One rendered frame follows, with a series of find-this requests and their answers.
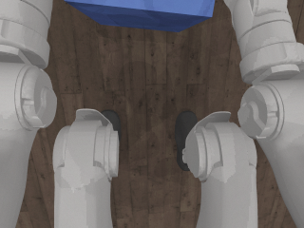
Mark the left robot forearm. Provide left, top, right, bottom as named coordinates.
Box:
left=0, top=0, right=53, bottom=69

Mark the robot right upper arm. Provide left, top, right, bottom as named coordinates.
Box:
left=237, top=79, right=304, bottom=228

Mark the right robot forearm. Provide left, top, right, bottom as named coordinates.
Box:
left=223, top=0, right=304, bottom=85

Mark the robot left upper arm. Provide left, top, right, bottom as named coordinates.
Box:
left=0, top=62, right=57, bottom=228

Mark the right robot shin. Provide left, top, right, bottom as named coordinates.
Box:
left=182, top=111, right=257, bottom=173

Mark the left robot foot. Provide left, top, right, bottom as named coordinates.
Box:
left=101, top=109, right=122, bottom=142

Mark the carton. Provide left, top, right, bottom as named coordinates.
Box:
left=64, top=0, right=215, bottom=32

